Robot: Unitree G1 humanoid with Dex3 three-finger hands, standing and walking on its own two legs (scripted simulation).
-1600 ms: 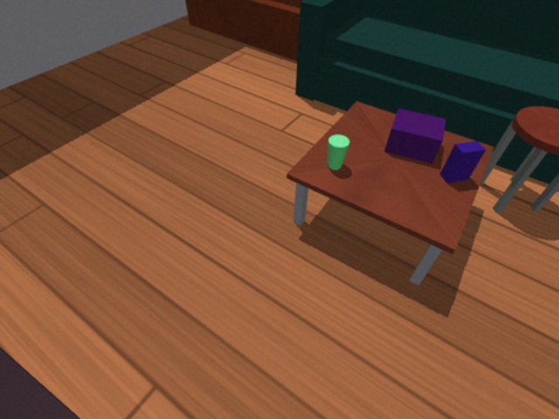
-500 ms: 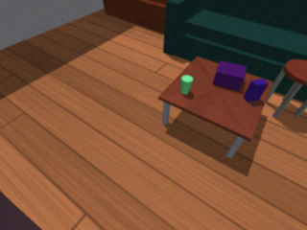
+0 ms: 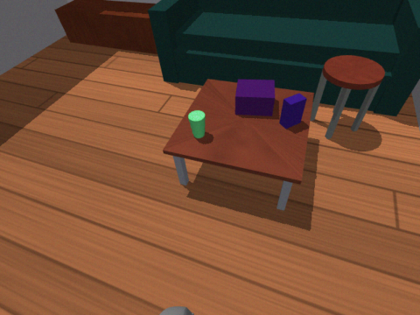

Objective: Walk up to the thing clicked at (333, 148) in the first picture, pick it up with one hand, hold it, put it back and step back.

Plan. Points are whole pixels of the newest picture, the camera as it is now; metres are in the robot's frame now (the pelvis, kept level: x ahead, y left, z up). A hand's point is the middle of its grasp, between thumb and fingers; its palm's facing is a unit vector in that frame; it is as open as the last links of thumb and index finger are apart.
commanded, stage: walk up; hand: left
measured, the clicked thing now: (197, 125) +1.03 +0.15 -0.38
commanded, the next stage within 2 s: none
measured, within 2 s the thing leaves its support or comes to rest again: neither
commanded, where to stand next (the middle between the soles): +0.52 +0.11 m, yaw -20 degrees
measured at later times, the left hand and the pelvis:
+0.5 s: hand (85, 228) +0.34 +0.37 -0.13, palm faces -0.21 -0.89 -0.41, open 7.4 cm; pelvis +0.22 +0.10 +0.01, yaw -9 degrees
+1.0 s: hand (110, 166) +0.53 +0.35 -0.10, palm faces -0.23 -0.85 -0.48, open 7.4 cm; pelvis +0.39 +0.10 +0.00, yaw -16 degrees
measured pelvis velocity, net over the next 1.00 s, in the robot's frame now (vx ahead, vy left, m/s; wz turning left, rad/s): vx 0.39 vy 0.10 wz -0.27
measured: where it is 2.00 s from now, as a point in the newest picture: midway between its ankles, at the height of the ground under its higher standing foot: (194, 259)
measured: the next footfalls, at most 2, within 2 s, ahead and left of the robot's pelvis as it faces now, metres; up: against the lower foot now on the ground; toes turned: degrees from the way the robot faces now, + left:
left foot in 0.30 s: +0.31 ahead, +0.19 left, +0.00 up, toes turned -2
right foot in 0.78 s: +0.45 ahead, -0.02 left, +0.00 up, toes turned -17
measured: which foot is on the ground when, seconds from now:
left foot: up 0.00-0.28, down 0.30-0.80, up 0.82-1.00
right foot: down 0.00-0.34, up 0.36-0.76, down 0.78-1.00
